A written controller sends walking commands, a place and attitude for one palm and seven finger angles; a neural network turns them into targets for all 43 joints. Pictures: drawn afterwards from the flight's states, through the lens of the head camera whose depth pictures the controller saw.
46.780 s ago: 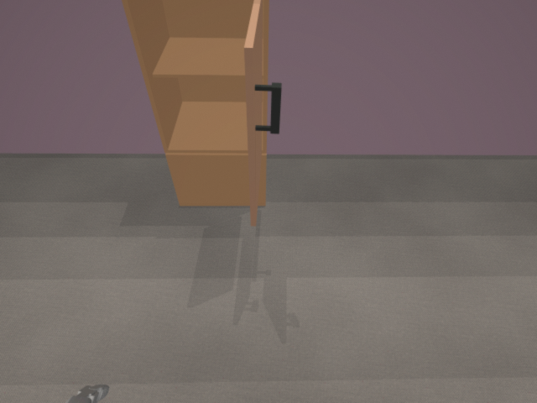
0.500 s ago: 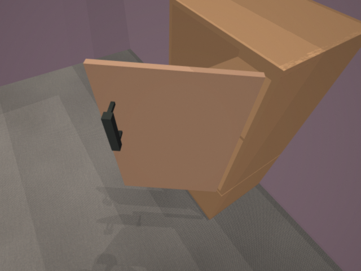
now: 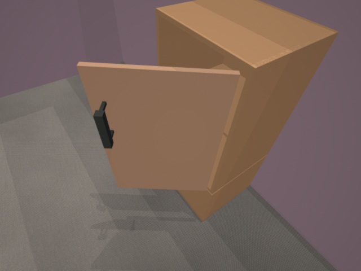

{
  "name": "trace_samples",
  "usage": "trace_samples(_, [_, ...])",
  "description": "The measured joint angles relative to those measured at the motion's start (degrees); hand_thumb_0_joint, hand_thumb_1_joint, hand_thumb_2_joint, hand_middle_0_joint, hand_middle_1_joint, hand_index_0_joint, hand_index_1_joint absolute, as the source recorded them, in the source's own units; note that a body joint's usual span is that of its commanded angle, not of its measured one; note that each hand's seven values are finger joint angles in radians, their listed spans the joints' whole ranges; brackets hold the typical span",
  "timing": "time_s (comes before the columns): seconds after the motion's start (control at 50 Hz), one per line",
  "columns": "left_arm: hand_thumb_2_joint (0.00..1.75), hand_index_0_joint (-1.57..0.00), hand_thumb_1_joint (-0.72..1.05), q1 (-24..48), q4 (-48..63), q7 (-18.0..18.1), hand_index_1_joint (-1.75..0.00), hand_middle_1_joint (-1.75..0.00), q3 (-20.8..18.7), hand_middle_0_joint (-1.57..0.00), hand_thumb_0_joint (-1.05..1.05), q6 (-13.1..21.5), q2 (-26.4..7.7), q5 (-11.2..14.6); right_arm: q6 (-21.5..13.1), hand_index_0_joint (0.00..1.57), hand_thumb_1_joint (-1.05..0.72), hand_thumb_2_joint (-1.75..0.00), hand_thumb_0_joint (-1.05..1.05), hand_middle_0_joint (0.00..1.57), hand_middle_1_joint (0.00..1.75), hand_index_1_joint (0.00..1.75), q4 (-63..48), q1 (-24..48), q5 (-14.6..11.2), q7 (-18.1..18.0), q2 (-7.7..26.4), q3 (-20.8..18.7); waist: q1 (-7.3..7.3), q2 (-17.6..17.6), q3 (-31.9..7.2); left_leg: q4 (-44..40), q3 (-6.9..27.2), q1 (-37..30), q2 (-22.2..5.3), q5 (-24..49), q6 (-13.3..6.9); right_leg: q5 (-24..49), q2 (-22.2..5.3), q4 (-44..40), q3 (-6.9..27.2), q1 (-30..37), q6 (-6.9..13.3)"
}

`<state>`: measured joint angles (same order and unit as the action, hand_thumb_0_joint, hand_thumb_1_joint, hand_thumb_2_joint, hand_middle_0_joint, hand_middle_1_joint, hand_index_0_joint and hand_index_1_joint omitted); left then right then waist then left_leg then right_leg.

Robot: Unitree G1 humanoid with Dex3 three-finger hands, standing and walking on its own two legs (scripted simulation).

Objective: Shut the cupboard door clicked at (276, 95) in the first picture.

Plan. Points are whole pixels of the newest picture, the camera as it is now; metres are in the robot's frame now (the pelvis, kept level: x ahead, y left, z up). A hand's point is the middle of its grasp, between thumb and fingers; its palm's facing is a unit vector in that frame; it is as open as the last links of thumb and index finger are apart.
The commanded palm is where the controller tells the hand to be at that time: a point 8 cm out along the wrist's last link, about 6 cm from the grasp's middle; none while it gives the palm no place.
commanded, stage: come to a stop and stand still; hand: left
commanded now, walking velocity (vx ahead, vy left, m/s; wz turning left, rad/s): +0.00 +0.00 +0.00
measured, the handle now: (106, 125) +0.48 +0.24 +0.02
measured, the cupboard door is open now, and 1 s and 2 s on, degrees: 53 53 53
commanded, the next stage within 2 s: look again from close up in 0.06 s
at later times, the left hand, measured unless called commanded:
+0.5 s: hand out of the picture +0.02 +0.19 -0.18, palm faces +0.02 -0.98 -0.21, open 7.4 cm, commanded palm none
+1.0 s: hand (99, 212) +0.23 +0.19 +0.01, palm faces +0.19 -0.98 -0.05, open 7.0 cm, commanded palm +0.13 +0.24 -0.06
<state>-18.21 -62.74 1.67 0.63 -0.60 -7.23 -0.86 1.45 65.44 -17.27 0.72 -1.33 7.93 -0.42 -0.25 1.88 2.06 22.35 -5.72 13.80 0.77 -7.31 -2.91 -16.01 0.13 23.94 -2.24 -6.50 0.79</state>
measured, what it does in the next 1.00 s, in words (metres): stands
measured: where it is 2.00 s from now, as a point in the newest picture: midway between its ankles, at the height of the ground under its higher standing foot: outside the picture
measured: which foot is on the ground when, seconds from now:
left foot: down 0.00-1.00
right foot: down 0.00-1.00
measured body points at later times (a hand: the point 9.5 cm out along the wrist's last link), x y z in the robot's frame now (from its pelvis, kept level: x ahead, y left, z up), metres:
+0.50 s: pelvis +0.02 +0.02 -0.01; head +0.02 +0.01 +0.44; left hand +0.02 +0.24 -0.16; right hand +0.02 -0.20 -0.17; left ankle +0.06 +0.09 -0.74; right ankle -0.03 -0.11 -0.74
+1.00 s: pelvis +0.01 +0.02 -0.03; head +0.00 +0.00 +0.42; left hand +0.22 +0.24 +0.02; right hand +0.15 -0.24 -0.12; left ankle +0.06 +0.09 -0.74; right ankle +0.03 -0.10 -0.74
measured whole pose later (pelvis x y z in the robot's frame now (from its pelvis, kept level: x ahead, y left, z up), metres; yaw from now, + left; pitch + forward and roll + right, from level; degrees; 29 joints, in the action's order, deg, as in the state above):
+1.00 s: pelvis +0.01 +0.02 -0.03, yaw +4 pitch +3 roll +0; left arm -19.6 -4.8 0.6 -3.4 15.2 -9.2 9.9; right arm -17.1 42.3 -15.3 -1.2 -0.7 14.7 -1.0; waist -3.0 -1.4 -5.3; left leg 41.6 -4.0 28.8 3.6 -16.6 -3.8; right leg -22.1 -1.4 44.2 -2.5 -26.0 0.9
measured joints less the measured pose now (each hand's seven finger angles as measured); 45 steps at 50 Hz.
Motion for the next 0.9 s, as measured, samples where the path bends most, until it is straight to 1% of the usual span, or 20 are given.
trace_samples(0.16, [0.9, -0.2, 0.91, -1.41, -1.39, 0.16, -0.3, -0.3, -0.1, -0.2, 0.01, 0.26, 0.94, 0.1, -0.69, 0.2, -0.91, -0.9, 0.0, 0.2, 0.29, 0.3, 1.17, -1.34, -0.14, -0.29, -2.04, 0.32, -0.04, -0.08, 0.5, -0.21, -0.12, 0.33, 0.04, 0.13, -0.16, 0.17, -0.04, -0.16, 0.13, -0.4, -0.08])
trace_samples(0.18, [0.9, -0.2, 0.91, -1.48, -1.55, 0.53, -0.3, -0.3, 0.18, -0.2, 0.01, 0.65, 1.14, -0.24, -0.75, 0.2, -0.91, -0.9, 0.0, 0.2, 0.29, 0.3, 0.82, -1.39, -0.15, -0.11, -1.95, 0.48, -0.09, -0.7, 0.48, 1.02, 0.12, 1.18, -0.3, -0.32, -0.08, 0.19, 0.25, -0.21, -0.1, -0.54, -0.09])
trace_samples(0.22, [0.9, -0.2, 0.91, -1.96, -0.91, 0.8, -0.3, -0.3, 0.5, -0.2, 0.01, 1.08, 1.52, -0.49, -0.58, 0.2, -0.9, -0.9, 0.0, 0.2, 0.29, 0.3, -0.89, -1.38, 0.05, 0.43, -1.44, 0.39, -0.71, -2.25, 0.39, 4.91, 0.74, 3.69, -0.9, -2.24, 0.06, -0.38, 0.76, 1.02, -0.67, -1.65, -0.04])
trace_samples(0.28, [0.9, -0.2, 0.91, -2.19, -0.32, 0.82, -0.3, -0.3, 0.48, -0.2, 0.01, 1.43, 1.6, -0.55, -1.01, 0.2, -0.9, -0.9, 0.0, 0.2, 0.29, 0.3, -2.99, -1.45, 0.37, 0.58, -0.68, 0.2, -1.48, -4.07, 0.04, 8.47, 1.16, 5.54, -0.7, -4.24, -0.85, -2.19, 0.51, 3.87, -1.15, -2.95, -0.28])
trace_samples(0.36, [0.9, -0.2, 0.91, -1.91, 0.35, 1.08, -0.3, -0.3, 0.13, -0.2, 0.01, 1.59, 0.92, -0.46, -1.38, 0.2, -0.92, -0.9, 0.01, 0.2, 0.29, 0.3, -3.68, -1.55, 0.59, 0.21, 0.01, 0.49, -1.17, -4.73, -1.27, 9.54, 0.62, 5.21, 0.22, -5.56, -1.51, -4.04, -0.56, 6.12, -0.72, -3.18, -0.82])
trace_samples(0.44, [0.9, -0.2, 0.91, -1.15, 1.35, 1.22, -0.3, -0.3, -0.03, -0.2, 0.01, 1.78, 0.17, -0.38, -1.65, 0.2, -0.93, -0.9, 0.02, 0.2, 0.29, 0.3, -3.47, -1.12, 0.39, 0.16, 0.85, 0.62, -0.55, -4.31, -1.98, 8.73, -0.2, 3.96, 0.9, -5.85, -1.83, -4.68, -1.34, 6.45, 0.06, -2.65, -1.33])
trace_samples(0.52, [0.9, -0.2, 0.91, -0.18, 2.09, 1.17, -0.3, -0.3, 0.07, -0.2, 0.01, 1.77, -0.42, -0.29, -2.09, 0.2, -0.93, -0.9, 0.02, 0.2, 0.29, 0.3, -3.54, 0.0, 0.2, 0.23, 1.45, 0.72, -0.4, -3.2, -1.82, 7.29, -0.88, 2.88, 1.2, -5.52, -1.9, -4.52, -1.66, 5.81, 0.75, -2.16, -1.59])
trace_samples(0.7, [0.9, -0.2, 0.92, 0.9, 2.21, 0.87, -0.3, -0.3, 0.21, -0.2, 0.01, 1.3, -1.56, -0.28, -2.64, 0.2, -0.91, -0.9, 0.01, 0.2, 0.29, 0.3, -3.41, 2.48, -0.03, 0.21, 1.61, 0.85, -0.1, -0.93, -0.8, 5.25, -1.43, 1.58, 1.14, -5.04, -1.83, -3.67, -1.56, 3.55, 1.37, -1.01, -1.71])
trace_samples(0.78, [0.9, -0.2, 0.91, 0.77, 1.94, 1.08, -0.3, -0.3, 0.41, -0.2, 0.01, 1.26, -1.51, -0.49, -2.35, 0.2, -0.91, -0.9, 0.0, 0.2, 0.29, 0.3, -3.55, 3.21, -0.21, 0.17, 1.73, 0.9, 0.04, -0.85, -0.63, 5.78, -1.31, 1.74, 0.7, -5.44, -1.77, -3.33, -1.14, 2.53, 1.29, -0.44, -1.79])
trace_samples(0.8, [0.9, -0.2, 0.92, -2.02, 11.75, 0.82, -0.3, -0.3, -2.24, -0.2, 0.01, -3.03, -1.46, 0.73, -3.3, 0.2, -0.91, -0.9, 0.0, 0.2, 0.29, 0.3, -6.04, 2.59, -0.64, -0.24, 1.76, 1.1, -0.45, -0.65, 0.12, 6.96, -0.96, 2.48, 0.58, -5.85, -1.73, -3.5, -1.03, 3.54, 0.87, -1.01, -1.7])
trace_samples(0.82, [0.9, -0.2, 0.93, -5.46, 23.97, 1.62, -0.3, -0.3, -2.89, -0.21, 0.02, -5.35, -2.35, 2.67, -6.24, 0.2, -0.91, -0.9, 0.01, 0.2, 0.29, 0.3, -9.01, 1.24, -1.63, -1.27, 1.85, 1.62, -0.41, -0.24, 0.57, 7.95, -0.78, 3.24, 0.64, -6.18, -1.63, -3.98, -1.16, 6.53, 0.51, -2.72, -1.21])
trace_samples(0.84, [0.9, -0.2, 0.93, -8.23, 34.11, 2.6, -0.3, -0.3, -2.84, -0.21, 0.03, -3.7, -3.51, 4.63, -9.7, 0.2, -0.91, -0.9, 0.01, 0.2, 0.29, 0.3, -11.13, -0.06, -2.18, -2.17, 2.02, 1.86, -0.03, 0.15, 0.43, 8.22, -0.79, 3.49, 0.92, -6.26, -1.42, -4.3, -1.47, 9.92, 0.53, -4.51, -0.55])
trace_samples(0.86, [0.89, -0.21, 0.94, -9.79, 41.63, 3.74, -0.3, -0.31, -2.72, -0.21, 0.03, -1.63, -4.45, 5.86, -12.59, 0.2, -0.91, -0.9, 0.01, 0.2, 0.29, 0.3, -12.31, -0.89, -2.54, -2.42, 2.32, 1.83, 0.09, 0.34, -0.6, 7.83, -0.74, 3.68, 1.41, -6.01, -1.23, -4.57, -1.74, 12.84, 0.81, -6.4, -0.38])
trace_samples(0.9, [0.9, -0.21, 0.94, -9.39, 52.67, 5.23, -0.31, -0.32, -2.19, -0.22, 0.03, 0.59, -5.14, 7.6, -15.96, 0.2, -0.91, -0.9, 0.01, 0.2, 0.29, 0.3, -15.56, -1.9, -2.84, -1.55, 3.55, 1.02, -0.67, -0.62, -2.7, 8.05, 0.4, 4.74, 2.39, -5.53, -1.18, -4.89, -1.81, 15.3, 0.65, -9.33, -0.03])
